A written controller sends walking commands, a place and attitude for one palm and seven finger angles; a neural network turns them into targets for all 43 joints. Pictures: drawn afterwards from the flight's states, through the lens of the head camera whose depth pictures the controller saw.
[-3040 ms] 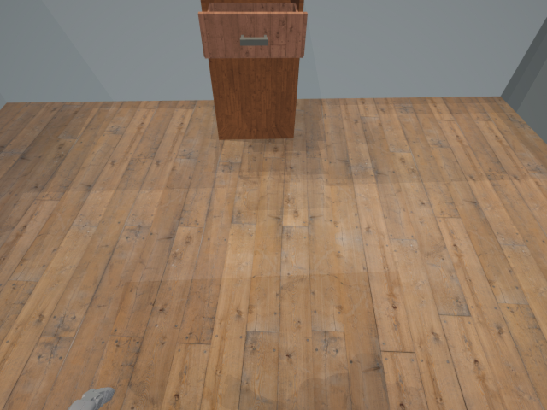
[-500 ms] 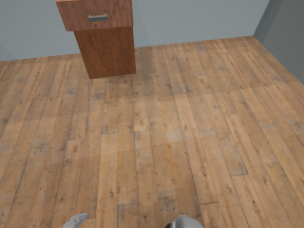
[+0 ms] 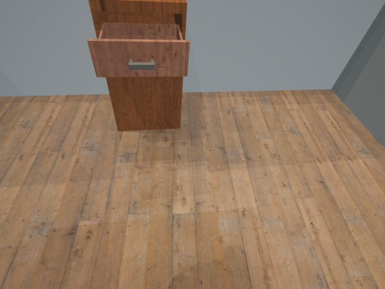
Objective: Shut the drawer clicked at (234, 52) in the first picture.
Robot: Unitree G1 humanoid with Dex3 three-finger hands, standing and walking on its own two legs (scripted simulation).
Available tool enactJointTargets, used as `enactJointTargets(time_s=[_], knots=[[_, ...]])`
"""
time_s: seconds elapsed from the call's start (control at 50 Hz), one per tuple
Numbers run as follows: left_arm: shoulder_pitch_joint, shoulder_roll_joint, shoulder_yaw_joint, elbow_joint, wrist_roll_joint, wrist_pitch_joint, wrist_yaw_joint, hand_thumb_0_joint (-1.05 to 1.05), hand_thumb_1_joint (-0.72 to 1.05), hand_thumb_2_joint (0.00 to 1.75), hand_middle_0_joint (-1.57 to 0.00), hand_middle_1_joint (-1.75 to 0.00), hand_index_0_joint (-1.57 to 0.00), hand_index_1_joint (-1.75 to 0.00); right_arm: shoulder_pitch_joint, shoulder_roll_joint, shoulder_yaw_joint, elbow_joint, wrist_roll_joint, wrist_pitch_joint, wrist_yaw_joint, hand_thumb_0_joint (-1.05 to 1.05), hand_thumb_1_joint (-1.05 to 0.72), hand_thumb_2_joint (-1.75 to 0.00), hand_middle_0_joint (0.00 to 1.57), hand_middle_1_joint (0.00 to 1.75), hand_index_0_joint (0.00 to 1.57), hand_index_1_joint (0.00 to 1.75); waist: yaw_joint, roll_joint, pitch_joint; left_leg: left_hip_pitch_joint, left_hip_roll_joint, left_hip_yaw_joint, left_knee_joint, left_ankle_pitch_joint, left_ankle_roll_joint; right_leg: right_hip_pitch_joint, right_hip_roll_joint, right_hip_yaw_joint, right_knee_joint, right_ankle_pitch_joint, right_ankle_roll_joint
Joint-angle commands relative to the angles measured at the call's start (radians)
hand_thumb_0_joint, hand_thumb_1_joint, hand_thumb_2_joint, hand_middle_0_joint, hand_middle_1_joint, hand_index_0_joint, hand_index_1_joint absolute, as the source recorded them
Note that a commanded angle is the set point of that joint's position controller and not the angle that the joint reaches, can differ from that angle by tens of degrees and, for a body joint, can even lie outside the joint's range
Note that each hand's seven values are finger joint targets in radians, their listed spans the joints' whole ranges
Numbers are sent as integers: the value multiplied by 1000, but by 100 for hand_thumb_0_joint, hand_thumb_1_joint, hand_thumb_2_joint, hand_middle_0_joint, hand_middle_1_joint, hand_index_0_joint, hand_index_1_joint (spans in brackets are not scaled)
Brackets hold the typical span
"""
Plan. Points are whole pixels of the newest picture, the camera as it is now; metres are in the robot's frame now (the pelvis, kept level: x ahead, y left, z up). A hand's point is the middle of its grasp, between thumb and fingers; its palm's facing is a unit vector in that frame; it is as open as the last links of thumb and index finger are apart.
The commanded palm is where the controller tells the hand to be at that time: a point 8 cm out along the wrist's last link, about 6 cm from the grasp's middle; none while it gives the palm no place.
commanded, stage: walk to a spot facing it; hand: left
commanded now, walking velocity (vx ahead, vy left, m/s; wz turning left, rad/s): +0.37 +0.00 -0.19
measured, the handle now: (141, 63) +0.94 +0.29 -0.04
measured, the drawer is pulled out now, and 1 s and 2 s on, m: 0.30 0.30 0.30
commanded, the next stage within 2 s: turn to face it in 0.68 s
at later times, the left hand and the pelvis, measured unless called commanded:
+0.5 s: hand (162, 218) +0.33 +0.10 -0.16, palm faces -0.08 -0.97 -0.21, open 7.3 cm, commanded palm none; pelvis +0.21 -0.07 -0.01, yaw -5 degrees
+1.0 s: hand (152, 215) +0.34 +0.13 -0.18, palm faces +0.12 -0.98 -0.15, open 7.4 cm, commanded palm none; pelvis +0.39 -0.03 +0.00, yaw +3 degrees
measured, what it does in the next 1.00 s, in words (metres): walks ahead: right foot, then left foot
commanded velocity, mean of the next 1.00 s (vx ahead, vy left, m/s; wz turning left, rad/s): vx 0.25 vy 0.00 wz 0.10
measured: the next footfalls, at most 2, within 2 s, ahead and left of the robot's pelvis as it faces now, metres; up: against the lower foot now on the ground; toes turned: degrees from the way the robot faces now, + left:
right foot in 0.40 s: +0.30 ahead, -0.17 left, +0.00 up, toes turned -14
left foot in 0.88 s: +0.49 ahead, +0.05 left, +0.00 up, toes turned +10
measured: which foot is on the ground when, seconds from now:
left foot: down 0.00-0.40, up 0.42-0.86, down 0.88-1.00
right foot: up 0.00-0.38, down 0.40-0.88, up 0.90-1.00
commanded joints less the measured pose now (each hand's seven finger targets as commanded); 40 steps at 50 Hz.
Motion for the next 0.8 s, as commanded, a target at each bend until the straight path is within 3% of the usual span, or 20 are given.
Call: enactJointTargets(time_s=[0.0, 0.04, 0.12, 0.18, 0.24, 0.28, 0.32, 0.34, 0.36, 0.38, 0.4, 0.42, 0.44, 0.46, 0.5, 0.54, 0.58, 0.66, 0.72, 0.78], knots=[[-53, 25, 18, -96, 5, -17, -11, 0, 90, 90, -20, -30, -20, -30, 186, -117, -24, 41, 8, -6, -28, 0, -90, -90, 20, 30, 20, 30, -41, 118, 42, 171, 267, -280, -413, 81, 68, -283, -79, 60, 125, 158, 18], [-38, 8, 21, -94, 6, 1, -11, 0, 90, 90, -20, -30, -20, -30, 189, -90, -27, 48, 12, -12, -31, 0, -90, -90, 20, 30, 20, 30, -22, 128, 33, 161, 234, -192, -426, 143, 68, -274, -82, 51, 78, 211, 30], [-108, 8, 19, -126, 4, 19, -19, 0, 90, 90, -20, -30, -20, -30, 210, -121, -27, 66, 14, -12, -31, 0, -90, -90, 20, 30, 20, 30, -18, 129, 67, 204, 235, -126, -462, 147, 97, -329, -102, 30, -80, 266, 51], [-212, 12, 17, -158, 1, 16, -24, 0, 90, 90, -20, -30, -20, -30, 251, -130, -30, 93, 11, -8, -28, 0, -90, -90, 20, 30, 20, 30, -45, 136, 94, 246, 236, -88, -453, 186, 96, -310, -101, -8, -272, 279, 47], [-289, 15, 13, -181, -2, 6, -23, 0, 90, 90, -20, -30, -20, -30, 297, -136, -32, 121, 3, 1, -24, 0, -90, -90, 20, 30, 20, 30, -76, 153, 102, 277, 244, -70, -416, 238, 89, -252, -68, -47, -411, 257, 30], [-289, 20, 15, -182, -2, -2, -24, 0, 90, 90, -20, -30, -20, -30, 300, -147, -31, 127, 0, 6, -23, 0, -90, -90, 20, 30, 20, 30, -69, 160, 102, 287, 248, -53, -374, 283, 80, -192, -43, -63, -468, 244, 12], [-210, 43, 22, -156, 1, -11, -21, 0, 90, 90, -20, -30, -20, -30, 285, -159, -32, 132, 2, 12, -23, 0, -90, -90, 20, 30, 20, 30, -22, 140, 63, 275, 236, -22, -244, 422, 60, -37, 2, -99, -527, 219, -11], [-95, 70, 29, -118, 3, -18, -18, 0, 90, 90, -20, -30, -20, -30, 278, -155, -31, 134, 6, 14, -20, 0, -90, -90, 20, 30, 20, 30, 32, 94, 8, 223, 201, 12, -93, 480, 36, 132, 34, -115, -579, 252, -24], [58, 135, 50, -73, 10, -31, -10, 0, 90, 90, -20, -30, -20, -30, 265, -138, -28, 127, 13, 12, -13, 0, -90, -90, 20, 30, 20, 30, 103, -4, -78, 78, 152, 52, 155, 380, -1, 359, -46, -10, -608, 226, -56], [178, 262, 81, -45, 9, -40, 3, 0, 90, 90, -20, -30, -20, -30, 292, -71, -12, 91, 25, 7, -6, 0, -90, -90, 20, 30, 20, 30, 125, -279, -200, -201, 13, 68, 498, -153, -46, 579, -331, 422, -728, 209, -157], [194, 294, 79, -40, -16, -37, 8, 0, 90, 90, -20, -30, -20, -30, 228, -94, -13, 59, 27, 13, -8, 0, -90, -90, 20, 30, 20, 30, 116, -237, -215, -296, -14, -82, 689, -307, -36, 574, -402, 582, -844, 236, -197], [108, 263, 79, -54, -16, -36, 12, 0, 90, 90, -20, -30, -20, -30, 196, -95, -24, 58, 27, 14, -7, 0, -90, -90, 20, 30, 20, 30, 91, -174, -152, -330, 33, -139, 763, -227, -26, 495, -389, 509, -856, 148, -197], [27, 202, 64, -78, -17, -36, 18, 0, 90, 90, -20, -30, -20, -30, 141, -86, -27, 52, 23, 17, -6, 0, -90, -90, 20, 30, 20, 30, 70, -81, -73, -336, 66, -159, 771, -134, -25, 366, -358, 430, -869, 164, -172], [-35, 165, 45, -96, -15, -39, 19, 0, 90, 90, -20, -30, -20, -30, 131, -75, -22, 52, 19, 22, -7, 0, -90, -90, 20, 30, 20, 30, 32, -26, -16, -312, 95, -179, 727, -86, -29, 243, -334, 343, -879, 191, -154], [-94, 102, 23, -105, -9, -48, 21, 0, 90, 90, -20, -30, -20, -30, 179, -44, -19, 73, 8, 50, -6, 0, -90, -90, 20, 30, 20, 30, -28, -19, 32, -224, 103, -169, 646, -31, -43, 79, -280, 183, -922, 213, -118], [-96, 89, 15, -97, -3, -54, 24, 0, 90, 90, -20, -30, -20, -30, 221, -27, -22, 83, 6, 67, 0, 0, -90, -90, 20, 30, 20, 30, -61, -47, 36, -190, 91, -151, 563, 1, -53, 32, -240, 92, -941, 231, -103], [-87, 81, 16, -101, -3, -58, 22, 0, 90, 90, -20, -30, -20, -30, 185, -26, -24, 59, 5, 77, 5, 0, -90, -90, 20, 30, 20, 30, -61, -67, 65, -211, 91, -138, 491, 52, -64, 10, -228, 51, -967, 225, -107], [-50, 104, 14, -86, -5, -62, 22, 0, 90, 90, -20, -30, -20, -30, 63, -38, -23, 5, 9, 71, 21, 0, -90, -90, 20, 30, 20, 30, -35, -62, 82, -248, 84, -119, 285, 101, -66, 105, -233, 2, -967, 255, -112], [5, 113, 10, -65, -5, -61, 23, 0, 90, 90, -20, -30, -20, -30, -32, -43, -15, -29, 9, 62, 27, 0, -90, -90, 20, 30, 20, 30, 0, -54, 89, -244, 51, -89, 158, 89, -54, 204, -244, -23, -926, 390, -101], [22, 127, 12, -56, 0, -54, 28, 0, 90, 90, -20, -30, -20, -30, -45, -54, -10, -39, 8, 54, 26, 0, -90, -90, 20, 30, 20, 30, 0, -31, 78, -177, 21, -64, 63, 35, -28, 278, -259, -44, -839, 578, -95]])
